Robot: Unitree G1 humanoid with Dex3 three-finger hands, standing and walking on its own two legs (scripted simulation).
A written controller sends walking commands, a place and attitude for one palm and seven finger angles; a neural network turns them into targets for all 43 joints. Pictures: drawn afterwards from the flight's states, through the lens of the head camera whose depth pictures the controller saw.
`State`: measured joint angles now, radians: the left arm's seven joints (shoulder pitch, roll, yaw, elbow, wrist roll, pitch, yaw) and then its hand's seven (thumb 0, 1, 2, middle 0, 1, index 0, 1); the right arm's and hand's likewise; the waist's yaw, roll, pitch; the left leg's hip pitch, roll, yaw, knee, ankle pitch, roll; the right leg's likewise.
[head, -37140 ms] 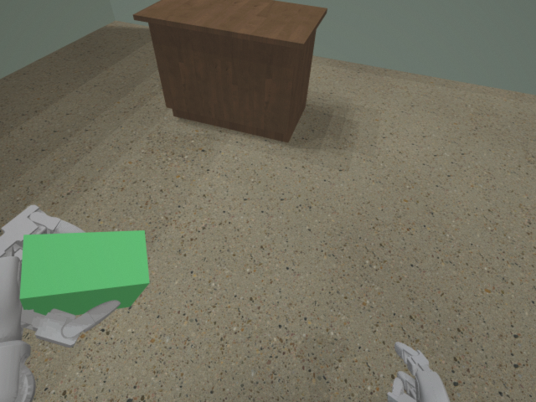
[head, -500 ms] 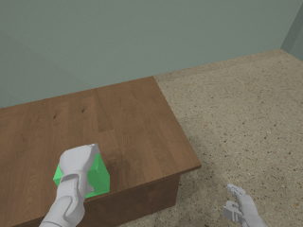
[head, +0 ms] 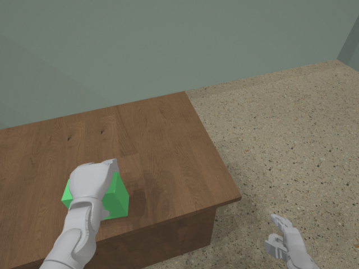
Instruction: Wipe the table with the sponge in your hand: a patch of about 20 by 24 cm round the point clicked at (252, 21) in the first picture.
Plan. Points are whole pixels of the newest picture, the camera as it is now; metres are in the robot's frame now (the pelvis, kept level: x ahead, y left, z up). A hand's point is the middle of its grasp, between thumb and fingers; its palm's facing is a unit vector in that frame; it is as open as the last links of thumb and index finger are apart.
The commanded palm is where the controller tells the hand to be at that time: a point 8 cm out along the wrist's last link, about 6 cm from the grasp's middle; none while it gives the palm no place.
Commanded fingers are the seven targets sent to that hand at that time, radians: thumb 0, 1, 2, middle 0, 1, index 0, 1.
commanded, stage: lower the sponge onto the table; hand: left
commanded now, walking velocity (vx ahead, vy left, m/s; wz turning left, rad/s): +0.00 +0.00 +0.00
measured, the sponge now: (101, 201) +0.26 +0.25 -0.03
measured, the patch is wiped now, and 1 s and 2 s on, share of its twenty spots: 0.00 0.00 0.00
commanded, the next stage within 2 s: wipe forward along the first lane in 1.82 s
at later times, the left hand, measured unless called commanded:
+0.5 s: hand (90, 185) +0.27 +0.27 +0.03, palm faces +0.04 -0.07 -1.00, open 10.2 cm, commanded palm +0.24 +0.26 +0.07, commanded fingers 0.00 0.10 1.30 -1.20 -1.60 -1.20 -1.60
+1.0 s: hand (94, 198) +0.26 +0.27 -0.01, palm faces -0.08 -0.11 -0.99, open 10.2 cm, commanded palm +0.23 +0.25 +0.05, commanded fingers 0.00 0.10 1.30 -1.20 -1.60 -1.20 -1.60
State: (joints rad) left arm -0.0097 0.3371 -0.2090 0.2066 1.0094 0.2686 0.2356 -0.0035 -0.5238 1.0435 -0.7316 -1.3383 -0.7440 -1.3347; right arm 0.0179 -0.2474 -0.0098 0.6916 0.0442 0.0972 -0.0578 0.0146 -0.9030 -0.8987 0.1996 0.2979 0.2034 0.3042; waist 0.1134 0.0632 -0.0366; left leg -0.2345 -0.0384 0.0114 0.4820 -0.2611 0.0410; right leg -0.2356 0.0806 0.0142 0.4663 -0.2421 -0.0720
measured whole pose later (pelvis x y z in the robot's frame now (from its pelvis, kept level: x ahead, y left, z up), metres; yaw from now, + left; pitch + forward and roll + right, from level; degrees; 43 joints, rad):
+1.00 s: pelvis +0.00 +0.01 +0.00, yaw +1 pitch +3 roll +0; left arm -0.06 0.28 -0.21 0.37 0.95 0.46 0.28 0.00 -0.52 1.04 -0.73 -1.35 -0.74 -1.34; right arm 0.04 -0.25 -0.01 0.70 0.08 0.15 -0.02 0.01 -0.90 -0.90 0.20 0.30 0.20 0.30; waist 0.09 0.06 -0.08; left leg -0.29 -0.05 0.01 0.50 -0.26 0.05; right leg -0.29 0.07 0.01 0.50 -0.25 -0.06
